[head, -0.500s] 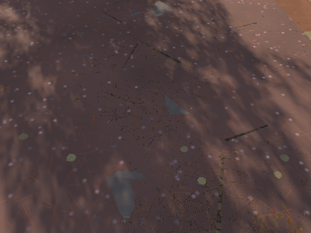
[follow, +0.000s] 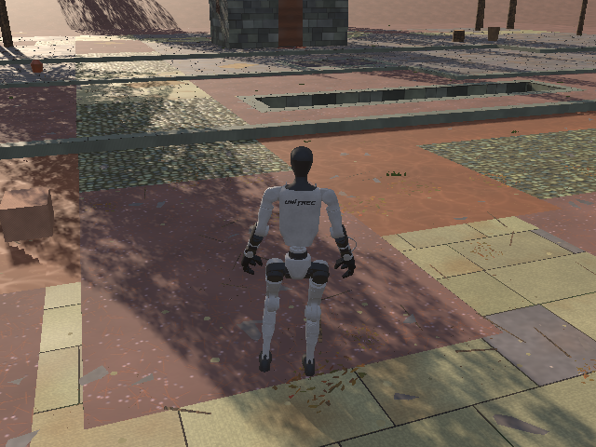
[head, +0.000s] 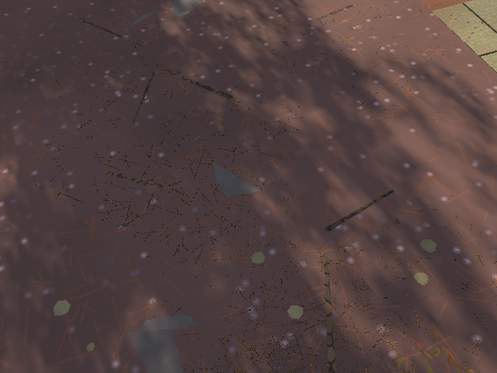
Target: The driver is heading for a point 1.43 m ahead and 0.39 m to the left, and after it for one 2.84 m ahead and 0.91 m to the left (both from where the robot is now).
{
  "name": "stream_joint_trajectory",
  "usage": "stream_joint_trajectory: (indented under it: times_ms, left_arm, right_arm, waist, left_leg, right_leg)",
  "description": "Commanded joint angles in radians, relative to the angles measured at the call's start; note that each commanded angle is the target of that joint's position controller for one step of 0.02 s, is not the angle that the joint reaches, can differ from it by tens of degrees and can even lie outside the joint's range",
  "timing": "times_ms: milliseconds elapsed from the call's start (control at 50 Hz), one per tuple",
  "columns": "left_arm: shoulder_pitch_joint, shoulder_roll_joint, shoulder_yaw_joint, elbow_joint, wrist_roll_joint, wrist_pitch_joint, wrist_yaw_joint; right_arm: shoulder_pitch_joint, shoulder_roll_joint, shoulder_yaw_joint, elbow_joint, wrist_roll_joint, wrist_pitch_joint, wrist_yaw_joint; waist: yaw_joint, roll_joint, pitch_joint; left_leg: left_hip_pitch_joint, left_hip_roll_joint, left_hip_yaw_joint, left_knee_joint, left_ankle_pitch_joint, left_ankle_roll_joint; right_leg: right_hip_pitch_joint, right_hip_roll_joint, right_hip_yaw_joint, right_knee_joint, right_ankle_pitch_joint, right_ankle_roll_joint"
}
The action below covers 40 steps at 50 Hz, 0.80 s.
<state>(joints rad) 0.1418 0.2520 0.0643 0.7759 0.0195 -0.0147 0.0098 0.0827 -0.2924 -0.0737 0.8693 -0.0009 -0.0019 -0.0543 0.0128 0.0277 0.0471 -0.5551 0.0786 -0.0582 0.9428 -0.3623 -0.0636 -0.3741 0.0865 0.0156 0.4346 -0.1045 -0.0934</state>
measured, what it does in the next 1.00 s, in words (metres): steps on the spot: left foot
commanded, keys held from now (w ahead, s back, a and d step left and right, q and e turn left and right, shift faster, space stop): no key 1.00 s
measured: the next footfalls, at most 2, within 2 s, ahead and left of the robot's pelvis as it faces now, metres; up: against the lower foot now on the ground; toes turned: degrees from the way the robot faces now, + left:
left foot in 0.14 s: +0.08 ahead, +0.17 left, +0.00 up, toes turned -1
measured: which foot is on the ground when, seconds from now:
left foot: up 0.00-0.12, down 0.14-1.00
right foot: down 0.00-1.00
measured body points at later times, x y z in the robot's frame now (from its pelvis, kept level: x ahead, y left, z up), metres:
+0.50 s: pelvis +0.06 +0.04 +0.00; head +0.07 +0.04 +0.45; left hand +0.18 +0.30 -0.13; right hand +0.14 -0.22 -0.14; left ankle +0.04 +0.17 -0.74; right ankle +0.07 -0.06 -0.74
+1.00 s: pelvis +0.06 +0.05 +0.00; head +0.07 +0.04 +0.45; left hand +0.15 +0.30 -0.14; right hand +0.10 -0.21 -0.15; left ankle +0.04 +0.17 -0.74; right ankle +0.07 -0.06 -0.74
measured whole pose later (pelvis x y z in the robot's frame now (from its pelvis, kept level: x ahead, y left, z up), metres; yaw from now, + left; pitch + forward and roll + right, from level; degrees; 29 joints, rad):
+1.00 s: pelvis +0.06 +0.05 +0.00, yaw -1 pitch -2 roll +0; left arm 0.13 0.22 0.04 1.04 0.00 0.01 0.03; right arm 0.20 -0.23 -0.03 1.07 -0.01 -0.01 -0.04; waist -0.01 0.00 0.04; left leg -0.17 0.01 0.00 0.50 -0.30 -0.01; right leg -0.23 0.04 0.05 0.51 -0.25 -0.02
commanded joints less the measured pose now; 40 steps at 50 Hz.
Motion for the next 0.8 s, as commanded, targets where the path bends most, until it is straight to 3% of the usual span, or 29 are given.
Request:
stream_joint_trajectory:
  times_ms: [20, 100, 140, 160, 180, 200, 220, 260, 320, 420, 800]
  left_arm:
    - [-0.030, 0.137, 0.027, -0.059, 0.003, -0.004, 0.012]
    - [-0.024, 0.110, 0.010, -0.038, 0.000, 0.005, 0.008]
    - [0.015, 0.083, -0.003, -0.017, -0.009, 0.006, 0.006]
    - [0.041, 0.068, -0.009, -0.012, 0.001, 0.000, 0.005]
    - [0.100, 0.057, -0.005, -0.012, 0.001, -0.008, -0.001]
    - [0.048, 0.063, -0.005, -0.011, 0.009, -0.008, -0.002]
    - [-0.001, 0.088, 0.002, -0.018, 0.003, -0.002, -0.001]
    - [-0.021, 0.098, 0.008, -0.015, -0.006, 0.015, 0.005]
    - [-0.008, 0.083, 0.007, 0.002, -0.007, 0.016, 0.003]
    - [-0.006, 0.074, 0.009, 0.035, -0.012, 0.010, 0.003]
    - [-0.022, 0.086, 0.002, 0.174, -0.018, 0.013, 0.018]
  right_arm:
    - [0.060, -0.069, -0.012, -0.019, 0.004, 0.005, -0.002]
    - [0.062, -0.064, -0.007, -0.007, 0.004, -0.006, 0.011]
    - [0.101, -0.068, -0.003, 0.012, -0.015, -0.017, 0.024]
    - [0.117, -0.118, -0.008, 0.011, -0.028, -0.021, 0.026]
    - [0.069, -0.173, -0.020, 0.014, -0.021, -0.019, 0.025]
    - [0.048, -0.102, -0.008, 0.018, -0.015, -0.020, 0.032]
    - [0.040, -0.073, 0.000, 0.019, -0.017, -0.025, 0.036]
    - [0.042, -0.086, 0.000, 0.022, -0.016, -0.037, 0.037]
    - [0.090, -0.078, 0.004, 0.050, -0.008, -0.044, 0.028]
    - [0.097, -0.072, 0.009, 0.068, -0.005, -0.033, 0.021]
    - [0.102, -0.053, 0.021, 0.144, -0.006, -0.018, 0.019]
  waist:
    - [-0.018, -0.138, -0.178]
    - [-0.020, -0.141, -0.134]
    - [-0.042, -0.105, -0.127]
    - [-0.022, -0.031, -0.132]
    - [0.058, 0.123, -0.122]
    - [0.032, 0.143, -0.122]
    - [0.014, 0.120, -0.101]
    - [-0.004, 0.083, -0.071]
    - [-0.018, 0.023, -0.079]
    - [-0.029, -0.020, -0.091]
    - [-0.026, -0.027, -0.050]
  left_leg:
    - [0.151, 0.003, 0.007, -0.111, 0.059, -0.006]
    - [0.249, -0.022, 0.036, -0.331, 0.082, 0.012]
    - [0.382, -0.012, 0.026, -0.528, 0.252, 0.048]
    - [0.431, 0.084, -0.065, -0.543, 0.380, 0.084]
    - [0.394, 0.131, -0.102, -0.519, 0.389, 0.138]
    - [0.287, 0.115, -0.107, -0.556, 0.194, 0.148]
    - [0.244, 0.077, -0.078, -0.569, 0.096, 0.116]
    - [0.236, 0.033, -0.029, -0.551, 0.105, 0.073]
    - [0.286, 0.011, -0.002, -0.509, 0.183, 0.066]
    - [0.325, 0.000, 0.008, -0.485, 0.243, 0.074]
    - [0.343, -0.034, 0.033, -0.517, 0.208, 0.068]
  right_leg:
    - [0.074, -0.252, 0.211, -0.160, 0.012, -0.146]
    - [0.076, -0.240, 0.233, -0.132, -0.124, -0.115]
    - [0.049, -0.200, 0.216, -0.086, -0.139, -0.045]
    - [0.019, -0.154, 0.170, -0.013, -0.148, 0.001]
    - [0.012, -0.064, 0.077, 0.019, -0.183, 0.034]
    - [0.115, -0.063, 0.052, 0.027, -0.144, 0.055]
    - [0.154, -0.071, 0.060, 0.033, -0.106, 0.050]
    - [0.154, -0.088, 0.084, 0.036, -0.044, 0.026]
    - [0.152, -0.103, 0.101, 0.027, 0.027, 0.013]
    - [0.165, -0.103, 0.098, 0.038, 0.095, 0.022]
    - [0.191, -0.109, 0.095, 0.012, 0.067, 0.034]
Velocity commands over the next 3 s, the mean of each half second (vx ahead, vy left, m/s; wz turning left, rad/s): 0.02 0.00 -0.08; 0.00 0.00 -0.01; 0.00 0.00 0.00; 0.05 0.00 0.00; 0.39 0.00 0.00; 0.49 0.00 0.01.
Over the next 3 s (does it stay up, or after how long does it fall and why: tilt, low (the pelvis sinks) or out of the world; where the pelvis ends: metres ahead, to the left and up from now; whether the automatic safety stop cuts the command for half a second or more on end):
stays up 0.56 0.06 0.01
